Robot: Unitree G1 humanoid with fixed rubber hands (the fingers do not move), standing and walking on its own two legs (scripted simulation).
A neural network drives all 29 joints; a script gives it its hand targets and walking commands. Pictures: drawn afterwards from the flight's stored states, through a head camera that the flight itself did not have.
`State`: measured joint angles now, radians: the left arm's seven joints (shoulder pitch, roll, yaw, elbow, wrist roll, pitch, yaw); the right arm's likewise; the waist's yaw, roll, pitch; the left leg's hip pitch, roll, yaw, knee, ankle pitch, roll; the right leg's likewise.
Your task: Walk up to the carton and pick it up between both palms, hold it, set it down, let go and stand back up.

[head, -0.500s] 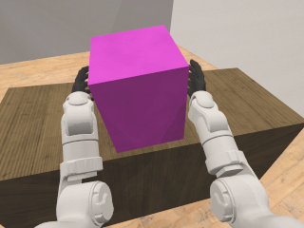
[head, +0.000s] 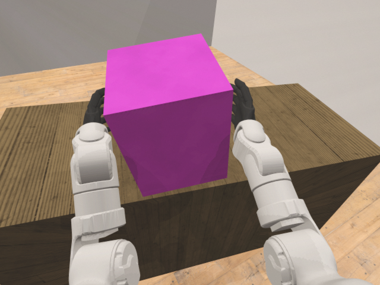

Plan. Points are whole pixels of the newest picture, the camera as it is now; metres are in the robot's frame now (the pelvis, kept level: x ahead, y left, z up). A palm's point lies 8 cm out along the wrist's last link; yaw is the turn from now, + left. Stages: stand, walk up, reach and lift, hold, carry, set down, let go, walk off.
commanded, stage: hold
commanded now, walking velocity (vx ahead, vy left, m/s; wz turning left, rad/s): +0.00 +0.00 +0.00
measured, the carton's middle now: (171, 118) +0.41 +0.02 +0.18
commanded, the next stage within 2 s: none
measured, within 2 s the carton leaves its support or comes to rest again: neither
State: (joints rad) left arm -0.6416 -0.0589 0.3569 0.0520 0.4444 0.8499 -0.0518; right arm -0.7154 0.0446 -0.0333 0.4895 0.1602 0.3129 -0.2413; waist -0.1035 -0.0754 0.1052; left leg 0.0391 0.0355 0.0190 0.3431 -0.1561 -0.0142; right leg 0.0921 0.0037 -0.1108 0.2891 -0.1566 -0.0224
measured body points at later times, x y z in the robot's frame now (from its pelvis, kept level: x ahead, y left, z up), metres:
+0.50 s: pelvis +0.00 +0.00 +0.00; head -0.05 +0.03 +0.45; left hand +0.37 +0.16 +0.20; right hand +0.37 -0.13 +0.22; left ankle +0.04 +0.13 -0.75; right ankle +0.02 -0.10 -0.75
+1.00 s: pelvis -0.01 +0.00 +0.00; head -0.07 +0.02 +0.44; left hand +0.37 +0.16 +0.21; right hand +0.37 -0.13 +0.22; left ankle +0.04 +0.13 -0.75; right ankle +0.02 -0.10 -0.75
